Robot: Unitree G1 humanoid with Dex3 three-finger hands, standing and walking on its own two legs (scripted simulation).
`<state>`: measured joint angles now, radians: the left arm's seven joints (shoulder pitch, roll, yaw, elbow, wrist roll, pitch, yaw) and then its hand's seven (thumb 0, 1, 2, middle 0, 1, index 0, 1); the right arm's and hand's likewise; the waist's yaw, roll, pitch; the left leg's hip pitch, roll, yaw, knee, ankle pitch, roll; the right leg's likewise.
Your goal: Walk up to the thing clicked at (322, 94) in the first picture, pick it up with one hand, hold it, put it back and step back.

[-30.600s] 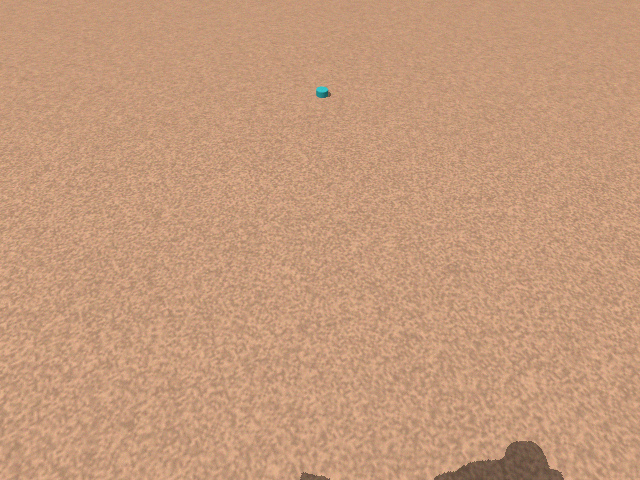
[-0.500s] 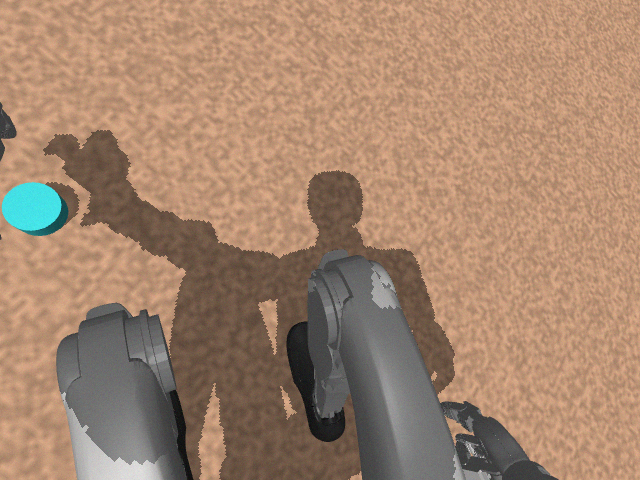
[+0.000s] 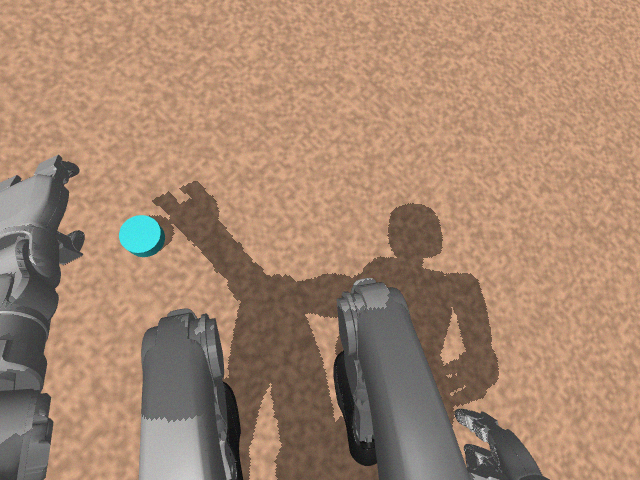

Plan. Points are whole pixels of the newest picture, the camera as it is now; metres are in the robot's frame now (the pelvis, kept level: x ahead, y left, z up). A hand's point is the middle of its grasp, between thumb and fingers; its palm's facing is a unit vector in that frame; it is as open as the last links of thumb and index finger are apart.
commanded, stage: home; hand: left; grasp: from above
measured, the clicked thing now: (142, 236) +0.50 +0.26 -0.38
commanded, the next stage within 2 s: none
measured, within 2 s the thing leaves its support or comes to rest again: neither
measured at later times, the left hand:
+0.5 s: hand (4, 381) +0.26 +0.21 +0.09, palm faces -0.03 -0.91 -0.41, open 7.4 cm
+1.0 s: hand out of the picture +0.22 +0.20 +0.27, palm faces +0.17 -0.96 -0.22, open 7.4 cm
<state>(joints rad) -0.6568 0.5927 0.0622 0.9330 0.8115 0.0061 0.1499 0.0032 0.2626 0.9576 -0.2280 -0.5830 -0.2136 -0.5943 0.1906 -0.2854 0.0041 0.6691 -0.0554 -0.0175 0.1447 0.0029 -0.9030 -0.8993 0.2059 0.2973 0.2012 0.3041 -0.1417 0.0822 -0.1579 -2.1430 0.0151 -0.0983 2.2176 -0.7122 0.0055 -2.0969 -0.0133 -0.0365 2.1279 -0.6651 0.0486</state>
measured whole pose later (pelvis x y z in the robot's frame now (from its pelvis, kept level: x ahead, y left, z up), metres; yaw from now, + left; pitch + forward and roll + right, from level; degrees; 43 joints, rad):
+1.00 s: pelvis +0.07 +0.00 +0.32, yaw +6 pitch +12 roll -3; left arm 0.51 0.22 0.04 -0.16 -0.07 0.46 0.05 0.01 0.90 0.90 -0.20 -0.30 -0.20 -0.30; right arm 0.32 -0.22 0.03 0.51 0.02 -0.20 -0.19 0.01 -0.91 -0.90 0.21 0.30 0.20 0.30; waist -0.06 0.06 -0.19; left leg -0.74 0.04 -0.06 1.04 -0.50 -0.01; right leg -0.70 -0.01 -0.06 0.95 -0.46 0.02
